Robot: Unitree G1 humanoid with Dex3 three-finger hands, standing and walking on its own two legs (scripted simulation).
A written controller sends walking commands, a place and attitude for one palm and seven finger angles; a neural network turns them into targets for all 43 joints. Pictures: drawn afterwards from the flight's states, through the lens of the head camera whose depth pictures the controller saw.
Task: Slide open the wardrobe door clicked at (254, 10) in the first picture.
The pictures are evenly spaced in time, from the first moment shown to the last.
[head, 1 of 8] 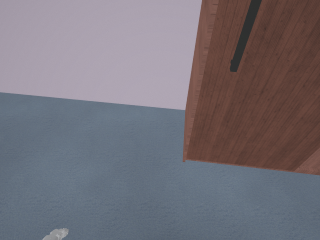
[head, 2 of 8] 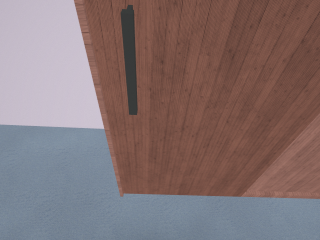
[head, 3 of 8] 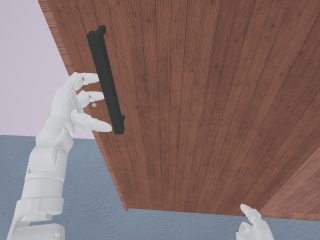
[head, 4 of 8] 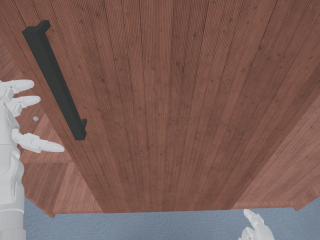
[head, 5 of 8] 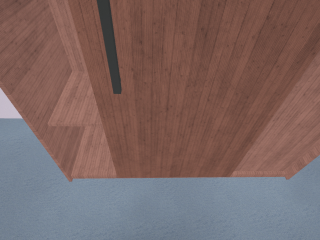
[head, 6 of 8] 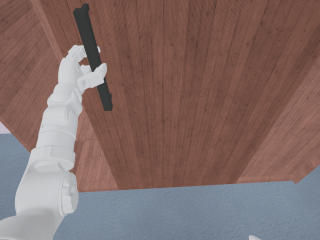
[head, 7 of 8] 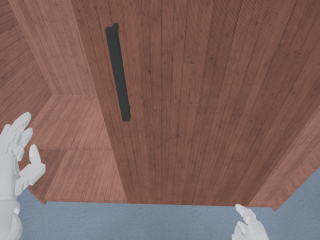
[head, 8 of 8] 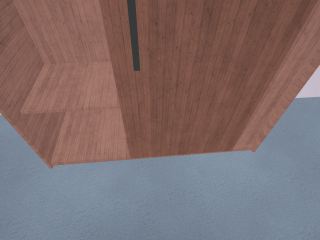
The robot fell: no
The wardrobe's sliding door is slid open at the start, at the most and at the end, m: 0.00 0.54 0.54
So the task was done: yes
